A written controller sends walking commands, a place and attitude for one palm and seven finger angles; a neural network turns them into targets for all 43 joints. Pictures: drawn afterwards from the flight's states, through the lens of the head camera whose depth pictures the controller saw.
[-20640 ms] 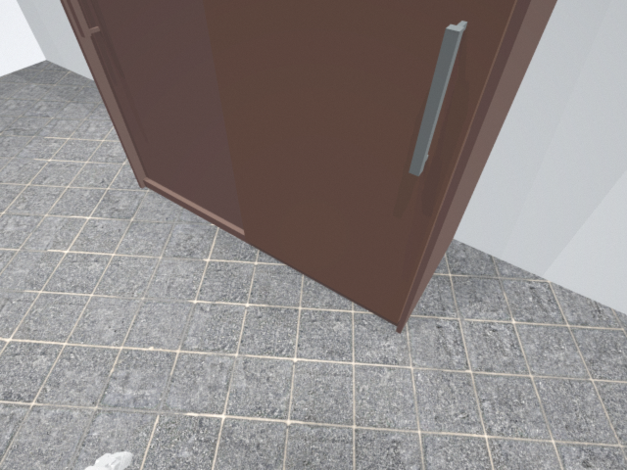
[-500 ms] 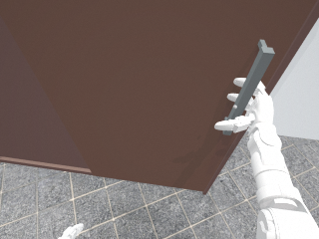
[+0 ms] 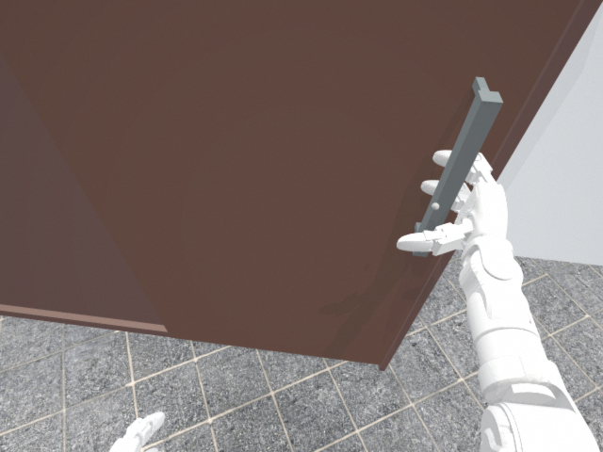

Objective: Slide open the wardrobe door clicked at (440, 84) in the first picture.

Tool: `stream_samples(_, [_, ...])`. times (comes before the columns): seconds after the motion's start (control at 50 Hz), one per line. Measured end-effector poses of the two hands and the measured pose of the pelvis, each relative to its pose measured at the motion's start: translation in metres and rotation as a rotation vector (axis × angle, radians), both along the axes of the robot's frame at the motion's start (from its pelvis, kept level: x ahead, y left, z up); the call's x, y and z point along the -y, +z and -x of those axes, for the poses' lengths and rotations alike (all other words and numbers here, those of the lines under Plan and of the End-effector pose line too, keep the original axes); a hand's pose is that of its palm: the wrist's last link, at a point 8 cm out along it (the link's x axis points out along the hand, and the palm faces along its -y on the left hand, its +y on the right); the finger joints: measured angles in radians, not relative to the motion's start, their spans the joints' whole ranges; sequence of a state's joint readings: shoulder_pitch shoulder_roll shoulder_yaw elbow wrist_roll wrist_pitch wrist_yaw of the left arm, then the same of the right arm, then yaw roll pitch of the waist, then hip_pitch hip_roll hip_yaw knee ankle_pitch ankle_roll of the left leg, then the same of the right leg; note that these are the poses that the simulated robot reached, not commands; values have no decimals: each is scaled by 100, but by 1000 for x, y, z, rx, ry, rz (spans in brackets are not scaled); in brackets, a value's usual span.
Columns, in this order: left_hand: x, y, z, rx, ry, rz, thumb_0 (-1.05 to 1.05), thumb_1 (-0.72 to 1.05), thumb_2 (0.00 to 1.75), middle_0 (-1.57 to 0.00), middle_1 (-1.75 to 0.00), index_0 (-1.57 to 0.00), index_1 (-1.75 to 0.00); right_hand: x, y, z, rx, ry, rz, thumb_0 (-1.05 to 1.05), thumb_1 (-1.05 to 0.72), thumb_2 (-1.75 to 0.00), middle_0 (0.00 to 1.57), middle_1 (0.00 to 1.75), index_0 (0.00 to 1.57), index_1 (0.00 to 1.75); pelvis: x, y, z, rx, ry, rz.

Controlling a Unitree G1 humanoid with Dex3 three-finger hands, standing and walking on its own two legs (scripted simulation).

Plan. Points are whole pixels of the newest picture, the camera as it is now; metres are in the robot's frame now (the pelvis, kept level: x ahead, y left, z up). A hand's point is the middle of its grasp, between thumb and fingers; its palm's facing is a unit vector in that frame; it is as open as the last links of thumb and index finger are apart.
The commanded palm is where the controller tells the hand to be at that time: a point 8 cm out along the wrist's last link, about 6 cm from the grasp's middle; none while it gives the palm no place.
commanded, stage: grip the handle and tug to test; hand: right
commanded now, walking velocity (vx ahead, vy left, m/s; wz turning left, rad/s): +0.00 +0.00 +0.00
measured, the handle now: (445, 180) +0.48 -0.15 +0.12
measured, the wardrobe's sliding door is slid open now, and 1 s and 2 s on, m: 0.00 0.00 0.00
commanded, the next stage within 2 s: tug the door sideways, standing still in 1.46 s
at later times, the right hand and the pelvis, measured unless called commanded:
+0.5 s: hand (437, 204) +0.42 -0.13 +0.12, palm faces +0.04 +1.00 +0.02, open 9.3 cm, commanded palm +0.40 -0.18 +0.13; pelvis +0.00 +0.00 +0.00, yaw +0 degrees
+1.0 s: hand (436, 202) +0.43 -0.13 +0.12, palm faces +0.03 +1.00 +0.01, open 5.9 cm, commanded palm +0.40 -0.18 +0.13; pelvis +0.00 +0.00 +0.00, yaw +0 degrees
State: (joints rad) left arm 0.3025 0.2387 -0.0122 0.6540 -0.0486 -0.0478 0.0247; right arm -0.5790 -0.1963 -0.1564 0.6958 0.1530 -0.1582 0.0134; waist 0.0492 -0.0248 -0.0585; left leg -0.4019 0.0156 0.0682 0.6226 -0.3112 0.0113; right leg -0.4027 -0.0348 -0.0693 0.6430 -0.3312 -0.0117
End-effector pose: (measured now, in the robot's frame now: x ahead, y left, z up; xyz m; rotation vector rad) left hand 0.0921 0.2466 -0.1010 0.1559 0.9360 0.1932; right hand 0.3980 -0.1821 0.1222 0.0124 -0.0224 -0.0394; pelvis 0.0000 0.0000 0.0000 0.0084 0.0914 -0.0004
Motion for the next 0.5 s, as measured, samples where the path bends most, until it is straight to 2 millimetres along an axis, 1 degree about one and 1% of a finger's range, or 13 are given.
stream_samples(0.12, [2, -1, 1, -5, -1, 2, 1, 90, 90, -20, -30, -21, -30, 0, 0, 0, 1, -1, 0, -1, 49, -31, 28, 120, 28, 119, 1, 0, -1, 1, 1, 0])
stream_samples(0.2, [3, -1, 3, -16, -1, -1, 1, 90, 90, -20, -30, -21, -30, 1, -1, -1, -2, 1, -1, -1, 42, -34, 30, 121, 29, 121, 2, 0, -1, 1, -1, -1])
stream_samples(0.32, [1, -1, 7, -23, 9, -5, 1, 90, 90, -20, -30, -21, -30, 3, 0, -3, 1, 5, -5, -1, 22, -43, 32, 124, 32, 124, 2, 0, -1, -1, 3, -2])
stream_samples(0.5, [-1, -1, 11, -31, 15, -9, 1, 90, 90, -20, -30, -21, -30, 3, 0, -4, -4, 2, -7, -1, -17, -59, 37, 129, 36, 129, 2, 0, 0, -2, 2, -3])
